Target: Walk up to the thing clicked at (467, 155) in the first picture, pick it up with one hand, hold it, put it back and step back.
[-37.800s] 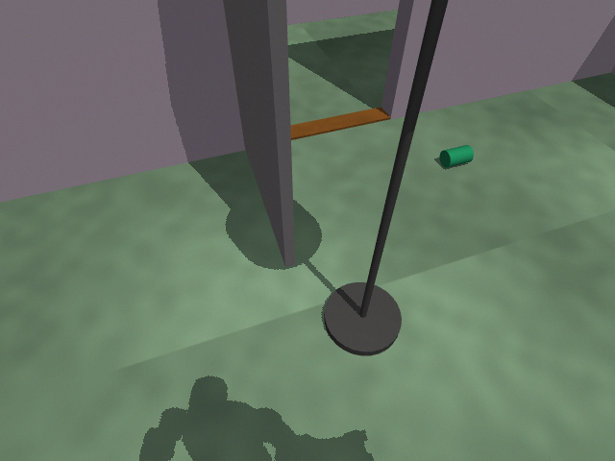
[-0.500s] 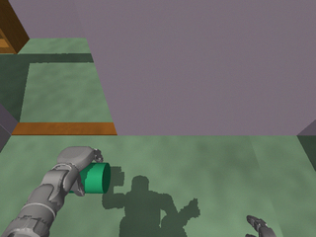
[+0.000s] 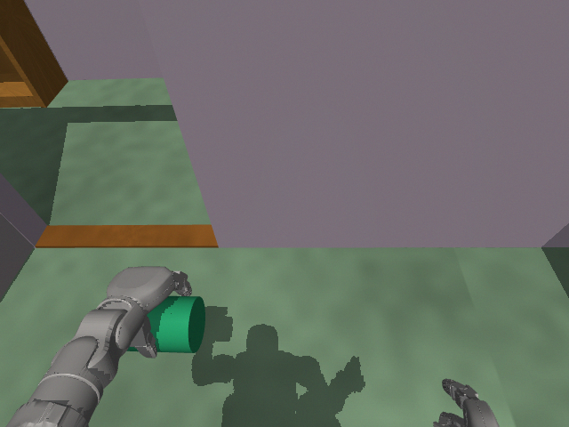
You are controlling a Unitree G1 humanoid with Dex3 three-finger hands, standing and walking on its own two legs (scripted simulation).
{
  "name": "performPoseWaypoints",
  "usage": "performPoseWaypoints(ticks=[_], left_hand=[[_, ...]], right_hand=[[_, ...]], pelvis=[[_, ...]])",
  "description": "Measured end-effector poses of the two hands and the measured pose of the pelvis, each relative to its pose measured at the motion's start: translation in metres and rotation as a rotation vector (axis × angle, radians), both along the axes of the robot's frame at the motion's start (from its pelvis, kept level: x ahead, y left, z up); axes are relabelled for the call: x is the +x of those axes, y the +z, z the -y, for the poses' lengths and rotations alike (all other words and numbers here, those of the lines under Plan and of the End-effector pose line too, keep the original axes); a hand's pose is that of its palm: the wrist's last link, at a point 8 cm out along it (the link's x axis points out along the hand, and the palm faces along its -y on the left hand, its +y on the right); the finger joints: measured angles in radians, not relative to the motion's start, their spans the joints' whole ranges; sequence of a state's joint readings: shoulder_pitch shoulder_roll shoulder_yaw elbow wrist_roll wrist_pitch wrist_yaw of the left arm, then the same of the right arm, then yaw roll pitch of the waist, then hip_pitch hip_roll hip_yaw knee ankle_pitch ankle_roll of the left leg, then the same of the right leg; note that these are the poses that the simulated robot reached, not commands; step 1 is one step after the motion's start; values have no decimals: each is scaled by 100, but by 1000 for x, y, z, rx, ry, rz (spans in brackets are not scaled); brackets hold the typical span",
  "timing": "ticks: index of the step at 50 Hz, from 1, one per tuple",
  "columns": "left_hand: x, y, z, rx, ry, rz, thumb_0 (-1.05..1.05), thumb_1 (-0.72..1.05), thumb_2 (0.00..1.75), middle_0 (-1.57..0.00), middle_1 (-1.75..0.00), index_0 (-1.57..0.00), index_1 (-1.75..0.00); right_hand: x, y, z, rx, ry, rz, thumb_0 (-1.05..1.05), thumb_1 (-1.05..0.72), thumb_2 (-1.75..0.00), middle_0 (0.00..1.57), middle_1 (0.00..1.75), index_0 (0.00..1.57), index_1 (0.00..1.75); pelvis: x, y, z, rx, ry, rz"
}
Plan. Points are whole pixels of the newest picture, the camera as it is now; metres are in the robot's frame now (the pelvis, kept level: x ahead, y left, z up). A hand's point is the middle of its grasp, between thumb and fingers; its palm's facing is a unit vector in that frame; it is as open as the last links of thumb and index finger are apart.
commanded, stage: hold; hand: left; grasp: from above
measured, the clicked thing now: (157, 323) +0.30 +0.23 -0.08
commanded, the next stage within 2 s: crouch in 0.92 s
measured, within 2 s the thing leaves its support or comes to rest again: neither
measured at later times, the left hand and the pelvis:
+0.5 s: hand (150, 316) +0.28 +0.22 -0.02, palm faces -0.45 -0.02 -0.89, open 10.8 cm; pelvis +0.00 +0.00 +0.01, yaw +0 degrees
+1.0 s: hand (148, 314) +0.29 +0.22 -0.02, palm faces -0.47 -0.02 -0.88, open 10.9 cm; pelvis +0.01 +0.00 +0.01, yaw +0 degrees
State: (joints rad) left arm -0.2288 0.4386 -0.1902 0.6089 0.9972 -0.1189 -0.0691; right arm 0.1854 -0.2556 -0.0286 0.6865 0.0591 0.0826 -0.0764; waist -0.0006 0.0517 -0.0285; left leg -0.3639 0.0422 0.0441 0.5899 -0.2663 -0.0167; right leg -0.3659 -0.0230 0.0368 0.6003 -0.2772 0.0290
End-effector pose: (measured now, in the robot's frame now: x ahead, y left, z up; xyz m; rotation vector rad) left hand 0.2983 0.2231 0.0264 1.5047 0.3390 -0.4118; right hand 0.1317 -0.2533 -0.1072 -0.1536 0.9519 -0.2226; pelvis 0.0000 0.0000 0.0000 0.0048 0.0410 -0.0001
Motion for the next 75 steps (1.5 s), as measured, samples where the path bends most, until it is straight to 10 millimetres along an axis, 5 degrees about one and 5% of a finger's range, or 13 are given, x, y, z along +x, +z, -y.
performPoseWaypoints(ticks=[24, 57, 65, 75], left_hand=[[-9, 16, 5, -5, -8, 17, 0, -4, 34, -70, -39, -72, -39], [-2, 6, 3, -11, -5, -3, 0, -8, 42, -67, -47, -68, -47], [-2, -19, 2, -6, -11, -9, 0, -9, 44, -66, -49, -68, -49], [14, -98, -2, 54, -43, 17, -1, -11, 44, -68, -49, -69, -49]], right_hand=[[16, 10, -5, 8, 18, 46, 1, -91, -90, 20, 30, 20, 30], [18, 8, -3, 7, 7, -6, 1, -91, -90, 20, 30, 20, 30], [16, 6, -1, -5, 13, -29, 1, -91, -90, 20, 30, 20, 30], [-19, -38, 14, -64, 20, -147, 1, -91, -90, 20, 30, 20, 30]], pelvis=[[-2, 6, 2, 3, -1, 34], [8, 8, 1, 3, 2, 23], [5, 3, 2, 3, 11, -10], [-10, -41, 0, -16, 26, -180]])
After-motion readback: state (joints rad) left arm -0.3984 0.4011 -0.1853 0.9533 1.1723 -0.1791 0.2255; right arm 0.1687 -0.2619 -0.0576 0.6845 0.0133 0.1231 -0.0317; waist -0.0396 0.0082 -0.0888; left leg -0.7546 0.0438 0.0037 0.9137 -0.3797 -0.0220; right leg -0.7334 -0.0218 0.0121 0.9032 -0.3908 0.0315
